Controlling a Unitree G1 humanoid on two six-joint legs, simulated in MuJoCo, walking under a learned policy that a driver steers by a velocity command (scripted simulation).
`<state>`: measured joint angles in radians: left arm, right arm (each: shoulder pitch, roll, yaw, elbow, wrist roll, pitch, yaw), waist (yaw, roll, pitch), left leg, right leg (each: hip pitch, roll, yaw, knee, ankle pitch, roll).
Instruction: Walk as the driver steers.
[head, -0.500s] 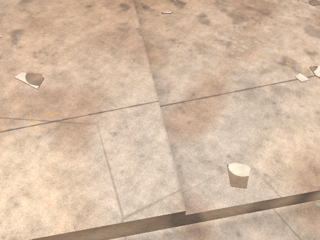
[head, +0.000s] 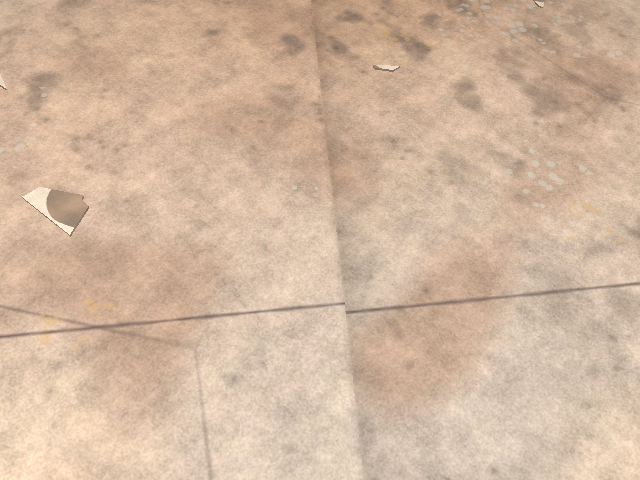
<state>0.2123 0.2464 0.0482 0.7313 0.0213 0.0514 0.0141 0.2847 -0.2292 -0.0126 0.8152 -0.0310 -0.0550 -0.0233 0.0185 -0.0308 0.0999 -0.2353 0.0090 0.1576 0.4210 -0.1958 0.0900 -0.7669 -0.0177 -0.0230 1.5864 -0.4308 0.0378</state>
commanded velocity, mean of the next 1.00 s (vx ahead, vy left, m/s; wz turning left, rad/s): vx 0.05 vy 0.00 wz -0.90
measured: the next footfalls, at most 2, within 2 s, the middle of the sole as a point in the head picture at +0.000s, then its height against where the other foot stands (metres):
right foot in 0.34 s outside the picture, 0.11 m higher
left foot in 0.90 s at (365, 443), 0.04 m higher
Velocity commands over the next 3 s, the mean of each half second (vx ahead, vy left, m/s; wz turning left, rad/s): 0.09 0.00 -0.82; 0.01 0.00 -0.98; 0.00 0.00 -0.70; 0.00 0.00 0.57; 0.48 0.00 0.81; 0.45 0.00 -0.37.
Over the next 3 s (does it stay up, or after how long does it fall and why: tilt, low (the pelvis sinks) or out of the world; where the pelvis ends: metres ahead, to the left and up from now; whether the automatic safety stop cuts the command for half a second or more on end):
stays up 0.74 -0.26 0.11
